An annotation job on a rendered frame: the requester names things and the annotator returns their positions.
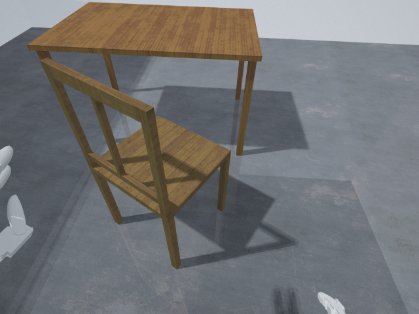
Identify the table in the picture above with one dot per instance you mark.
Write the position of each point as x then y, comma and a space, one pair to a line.
163, 31

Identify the robot left hand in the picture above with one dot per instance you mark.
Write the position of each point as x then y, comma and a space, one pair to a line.
15, 235

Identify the robot right hand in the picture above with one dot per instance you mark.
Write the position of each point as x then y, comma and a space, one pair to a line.
333, 306

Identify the chair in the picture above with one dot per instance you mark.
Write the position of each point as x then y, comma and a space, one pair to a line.
161, 165

